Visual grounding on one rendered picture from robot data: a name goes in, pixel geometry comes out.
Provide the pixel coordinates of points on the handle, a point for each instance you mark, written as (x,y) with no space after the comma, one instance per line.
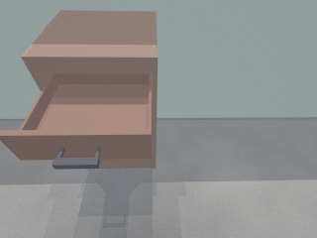
(61,163)

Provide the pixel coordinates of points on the drawer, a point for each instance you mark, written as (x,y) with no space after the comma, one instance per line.
(83,111)

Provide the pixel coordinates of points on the cabinet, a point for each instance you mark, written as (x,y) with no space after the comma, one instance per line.
(100,41)

